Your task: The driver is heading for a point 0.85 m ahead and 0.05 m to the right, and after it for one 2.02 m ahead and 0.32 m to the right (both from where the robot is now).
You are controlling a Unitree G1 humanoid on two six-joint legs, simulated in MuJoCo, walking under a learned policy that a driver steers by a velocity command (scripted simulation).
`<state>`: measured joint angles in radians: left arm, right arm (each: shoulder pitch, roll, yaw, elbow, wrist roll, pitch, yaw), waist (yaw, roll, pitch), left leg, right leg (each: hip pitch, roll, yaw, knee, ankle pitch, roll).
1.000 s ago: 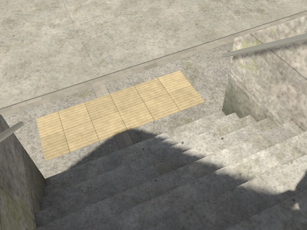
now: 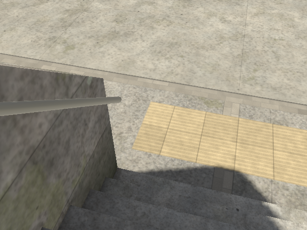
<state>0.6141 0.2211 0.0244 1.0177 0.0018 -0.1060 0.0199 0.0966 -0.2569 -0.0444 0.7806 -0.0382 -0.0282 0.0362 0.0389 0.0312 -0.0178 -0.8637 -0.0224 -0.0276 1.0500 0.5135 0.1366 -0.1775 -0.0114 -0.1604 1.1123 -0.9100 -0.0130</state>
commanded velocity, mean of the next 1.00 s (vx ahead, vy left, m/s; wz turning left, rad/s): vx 0.98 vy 0.00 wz -0.01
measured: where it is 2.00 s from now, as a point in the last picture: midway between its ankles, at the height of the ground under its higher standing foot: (164, 214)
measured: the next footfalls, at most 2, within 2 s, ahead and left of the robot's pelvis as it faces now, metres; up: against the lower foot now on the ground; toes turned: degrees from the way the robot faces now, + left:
left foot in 0.10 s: +0.17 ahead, +0.05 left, -0.21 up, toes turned +8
right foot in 0.46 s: +0.40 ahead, -0.11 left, -0.41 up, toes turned +21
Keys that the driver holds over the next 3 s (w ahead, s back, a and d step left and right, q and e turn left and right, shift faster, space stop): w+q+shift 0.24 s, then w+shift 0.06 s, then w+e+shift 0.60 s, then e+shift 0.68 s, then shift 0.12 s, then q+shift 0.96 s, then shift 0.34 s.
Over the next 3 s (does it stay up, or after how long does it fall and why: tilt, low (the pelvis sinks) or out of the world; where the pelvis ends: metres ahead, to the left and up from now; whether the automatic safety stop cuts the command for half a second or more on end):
stays up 0.95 -0.03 -0.77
